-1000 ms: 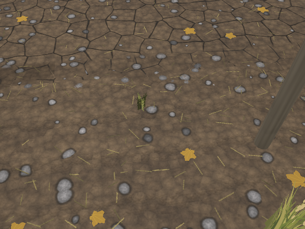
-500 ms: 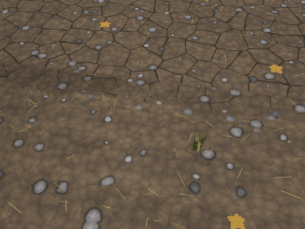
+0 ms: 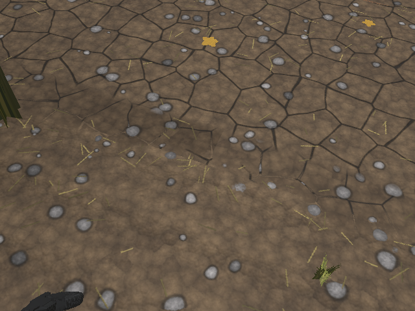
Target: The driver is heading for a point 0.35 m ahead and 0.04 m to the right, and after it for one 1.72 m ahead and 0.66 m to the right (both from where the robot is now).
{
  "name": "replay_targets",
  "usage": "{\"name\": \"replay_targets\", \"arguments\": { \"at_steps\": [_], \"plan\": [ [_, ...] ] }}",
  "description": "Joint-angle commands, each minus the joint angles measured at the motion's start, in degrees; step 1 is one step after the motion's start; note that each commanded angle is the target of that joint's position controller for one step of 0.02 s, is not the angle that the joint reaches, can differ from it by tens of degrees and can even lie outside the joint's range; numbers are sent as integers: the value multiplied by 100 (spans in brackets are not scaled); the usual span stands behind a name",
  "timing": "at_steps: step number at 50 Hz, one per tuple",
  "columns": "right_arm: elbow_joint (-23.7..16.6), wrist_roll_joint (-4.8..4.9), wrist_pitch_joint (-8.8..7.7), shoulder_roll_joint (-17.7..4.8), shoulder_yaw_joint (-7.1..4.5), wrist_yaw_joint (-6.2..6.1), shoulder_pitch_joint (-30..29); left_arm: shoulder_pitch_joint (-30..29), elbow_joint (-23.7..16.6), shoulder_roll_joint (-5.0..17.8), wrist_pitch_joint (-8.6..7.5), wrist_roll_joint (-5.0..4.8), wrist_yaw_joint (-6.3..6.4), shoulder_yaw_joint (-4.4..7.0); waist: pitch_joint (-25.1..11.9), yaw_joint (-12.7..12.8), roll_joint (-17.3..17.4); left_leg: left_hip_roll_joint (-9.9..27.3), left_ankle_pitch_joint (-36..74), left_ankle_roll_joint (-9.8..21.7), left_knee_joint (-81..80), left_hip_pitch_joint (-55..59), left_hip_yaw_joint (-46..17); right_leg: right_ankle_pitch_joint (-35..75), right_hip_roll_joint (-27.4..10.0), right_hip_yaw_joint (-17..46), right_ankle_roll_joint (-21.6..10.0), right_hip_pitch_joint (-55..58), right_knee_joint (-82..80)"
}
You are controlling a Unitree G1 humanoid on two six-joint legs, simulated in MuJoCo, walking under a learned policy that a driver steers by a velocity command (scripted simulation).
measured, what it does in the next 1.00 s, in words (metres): walks ahead, turning right: right foot, then left foot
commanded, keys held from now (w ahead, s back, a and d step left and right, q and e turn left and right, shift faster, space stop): w+q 0.10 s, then w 0.08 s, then e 0.82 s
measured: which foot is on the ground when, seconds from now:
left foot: down 0.00-0.20, up 0.22-0.58, down 0.60-1.00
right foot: up 0.00-0.16, down 0.18-0.60, up 0.62-0.98, down 1.00-1.00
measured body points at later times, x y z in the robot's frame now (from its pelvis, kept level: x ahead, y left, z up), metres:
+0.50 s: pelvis +0.23 -0.05 +0.00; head +0.28 -0.05 +0.44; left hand +0.26 +0.23 -0.13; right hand +0.44 -0.29 -0.10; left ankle +0.31 +0.10 -0.71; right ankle +0.25 -0.15 -0.75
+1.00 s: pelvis +0.28 -0.06 -0.02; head +0.30 -0.08 +0.43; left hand +0.50 +0.17 -0.11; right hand +0.34 -0.37 -0.13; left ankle +0.33 +0.09 -0.75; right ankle +0.26 -0.17 -0.75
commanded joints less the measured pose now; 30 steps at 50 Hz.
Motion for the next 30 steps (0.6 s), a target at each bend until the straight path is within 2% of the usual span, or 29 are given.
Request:
{"name": "replay_targets", "arguments": {
  "at_steps": [1,4,6,7,8,9,10,11,12,13,14,15,17,18,19,20,22,26,28,29,30],
  "plan": [
    [-356,27,-76,-991,-228,-48,-31,-563,-461,242,-58,-59,-56,-5,-129,-50,660,1126,715,732,-608,-672,-930,911,440,-322,9,883,-888],
    [-293,61,-38,-933,-213,-63,181,-747,-607,448,-121,-101,-132,20,-157,-96,708,1327,468,674,-144,-125,-1395,641,494,-132,-84,887,-1309],
    [-306,22,3,-941,-213,-101,198,-598,-605,575,-195,-111,-185,47,-208,16,844,1470,612,617,219,209,-1658,192,514,-145,-200,1051,-1443],
    [-318,1,22,-912,-202,-115,186,-334,-534,610,-232,-102,-202,61,-272,152,947,1468,853,559,429,281,-1685,92,535,-238,-300,1366,-1553],
    [-345,-19,23,-791,-156,-114,169,178,-379,716,-264,-51,-194,121,-508,395,949,1257,1415,439,881,261,-1572,92,584,-347,-462,2074,-1713],
    [-426,-59,-6,-556,-60,-80,100,967,-240,942,-293,55,-176,196,-1130,757,732,982,1493,255,2027,-172,-1250,111,38,102,-794,3333,-1488],
    [-502,-31,-59,-287,21,-90,651,1750,-121,1436,-270,201,-155,310,-1932,721,-451,252,247,-212,3990,-1704,-567,336,-1146,1974,-1591,5253,-1510],
    [-402,91,-102,-405,36,-96,1165,2023,146,1361,-186,69,-223,325,-2180,600,-1798,-41,-2307,-453,5266,-2922,-417,5,-1880,3939,-2276,5787,-2200],
    [-384,92,-111,-901,-58,-97,804,1646,-4,833,-160,-72,-244,169,-1424,662,-985,246,-2173,-493,5778,-3340,-665,-28,-1665,3533,-2102,5243,-2242],
    [-482,4,-94,-994,-76,-93,225,1192,-124,587,-95,-53,-243,75,-945,628,-426,488,-1796,-538,5811,-3260,-390,790,-1378,2512,-1892,4474,-2139],
    [-594,-119,-86,-942,-81,-102,-133,873,-169,486,-42,-21,-261,4,-617,489,-68,698,-1541,-577,5479,-3067,-103,1798,-1100,1866,-1799,3709,-2182],
    [-667,-205,-70,-898,-104,-115,-294,753,-169,371,-21,-20,-259,-55,-530,379,-6,877,-1391,-595,4992,-2792,-31,2592,-879,1452,-1702,3268,-2199],
    [-745,-201,-51,-496,-12,-119,-283,808,-41,368,5,18,-228,-85,-634,211,-277,925,-1240,-679,3983,-2239,107,3557,-555,1018,-1613,2910,-2224],
    [-778,-181,-47,-373,32,-132,-322,857,2,547,30,22,-190,-31,-726,198,-393,843,-1149,-743,3493,-2056,214,3921,-497,873,-1651,2854,-2218],
    [-803,-158,-40,-344,56,-151,-400,901,16,801,76,6,-145,52,-849,209,-452,745,-965,-787,3095,-1861,284,4035,-477,803,-1669,2815,-2203],
    [-812,-134,-22,-375,63,-169,-473,920,5,995,137,-33,-102,120,-979,224,-480,648,-667,-811,2781,-1652,319,3928,-464,777,-1655,2766,-2211],
    [-828,-94,58,-499,46,-191,-680,969,-18,1111,257,-117,-43,175,-1063,275,-480,519,-186,-844,2376,-1404,300,3273,-430,826,-1572,2659,-2244],
    [-982,-75,168,-584,30,-187,-1234,1118,-10,1002,436,-196,24,175,-800,400,-556,396,-27,-826,1665,-1221,138,1481,-331,1246,-1404,2504,-2193],
    [-993,-66,117,-658,-8,-155,-1179,997,-90,956,505,-212,69,171,-695,250,-595,381,164,-738,904,-865,85,777,-210,1538,-1264,2458,-1986],
    [-946,-74,69,-701,-34,-142,-1009,906,-159,887,536,-222,97,151,-673,111,-566,458,642,-641,290,-440,104,500,-42,1575,-1102,2325,-1762],
    [-930,-143,39,-939,-98,-168,-832,1006,-218,677,546,-180,117,89,-822,124,-318,1033,1194,-424,119,228,-187,-134,179,1464,-839,1938,-1298]
  ]
}}
Next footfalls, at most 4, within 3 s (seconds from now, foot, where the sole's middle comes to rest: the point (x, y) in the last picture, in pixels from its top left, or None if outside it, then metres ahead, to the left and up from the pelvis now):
0.18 right None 0.29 -0.14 -0.78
0.60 left None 0.36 0.08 -0.78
1.00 right None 0.30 -0.18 -0.78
1.50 left None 0.39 0.01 -0.78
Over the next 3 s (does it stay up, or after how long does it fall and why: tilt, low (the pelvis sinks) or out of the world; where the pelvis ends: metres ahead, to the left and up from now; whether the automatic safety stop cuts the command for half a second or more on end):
stays up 0.74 -0.19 0.00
